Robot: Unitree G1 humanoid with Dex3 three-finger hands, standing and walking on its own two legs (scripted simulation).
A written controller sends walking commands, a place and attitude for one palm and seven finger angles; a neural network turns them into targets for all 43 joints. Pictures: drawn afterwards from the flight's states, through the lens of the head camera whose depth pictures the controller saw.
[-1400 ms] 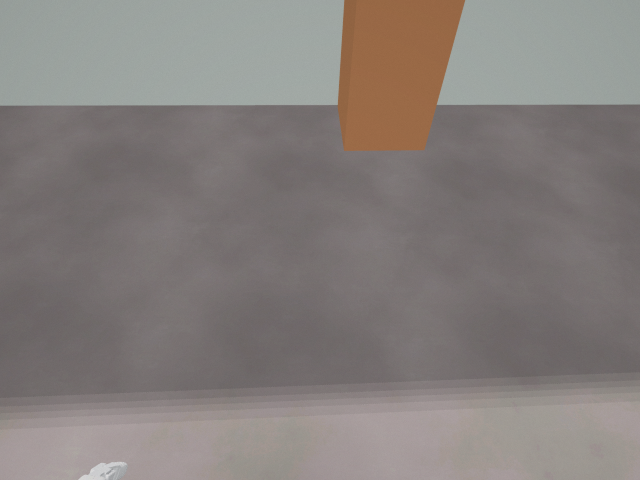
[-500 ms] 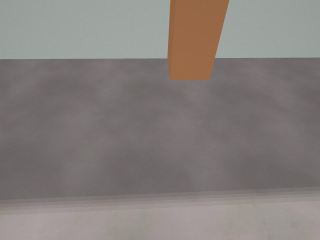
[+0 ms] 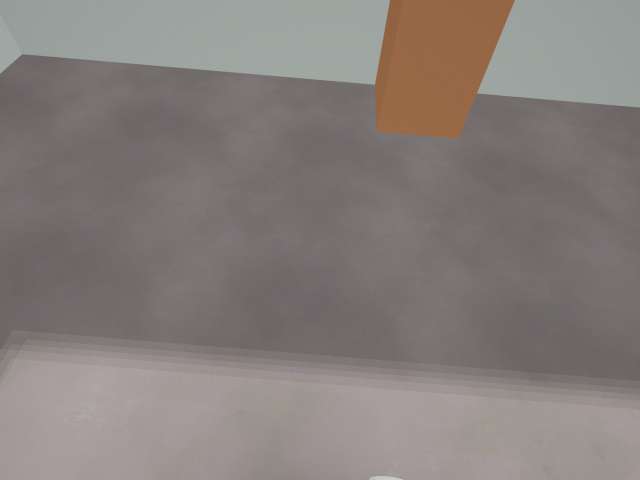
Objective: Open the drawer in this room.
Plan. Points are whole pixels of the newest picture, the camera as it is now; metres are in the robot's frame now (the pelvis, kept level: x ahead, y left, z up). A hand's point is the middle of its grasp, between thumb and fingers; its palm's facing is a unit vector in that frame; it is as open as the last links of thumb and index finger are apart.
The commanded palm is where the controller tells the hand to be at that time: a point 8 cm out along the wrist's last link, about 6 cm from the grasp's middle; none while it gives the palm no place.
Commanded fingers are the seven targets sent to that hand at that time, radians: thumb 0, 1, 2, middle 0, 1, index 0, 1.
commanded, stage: turn or walk to find it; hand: left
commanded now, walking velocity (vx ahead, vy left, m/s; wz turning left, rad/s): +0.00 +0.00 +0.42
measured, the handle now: out of the picture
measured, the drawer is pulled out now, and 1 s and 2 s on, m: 0.00 0.00 0.00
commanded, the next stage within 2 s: stand and wait in 0.22 s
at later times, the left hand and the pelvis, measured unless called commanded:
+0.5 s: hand out of the picture -0.05 +0.17 -0.16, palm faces +0.21 -0.95 -0.24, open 7.3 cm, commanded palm none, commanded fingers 0.00 0.90 0.90 -0.20 -0.30 -0.20 -0.30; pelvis -0.03 -0.02 +0.00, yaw +11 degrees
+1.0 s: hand out of the picture -0.09 +0.15 -0.17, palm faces +0.19 -0.97 -0.17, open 7.3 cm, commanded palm none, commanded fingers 0.00 0.90 0.90 -0.20 -0.30 -0.20 -0.30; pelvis -0.05 -0.01 +0.01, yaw +9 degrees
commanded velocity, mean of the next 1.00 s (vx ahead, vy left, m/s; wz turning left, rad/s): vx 0.00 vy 0.00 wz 0.08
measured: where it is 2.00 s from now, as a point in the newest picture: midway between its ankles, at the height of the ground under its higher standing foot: outside the picture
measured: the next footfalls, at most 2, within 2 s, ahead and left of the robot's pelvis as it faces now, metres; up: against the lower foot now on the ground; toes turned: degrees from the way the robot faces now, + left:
right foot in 0.18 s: +0.02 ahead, -0.13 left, +0.00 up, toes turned +6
left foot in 0.52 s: -0.03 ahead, +0.11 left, +0.00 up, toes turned +13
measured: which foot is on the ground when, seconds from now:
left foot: down 0.00-0.18, up 0.20-0.50, down 0.52-1.00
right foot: up 0.00-0.16, down 0.18-1.00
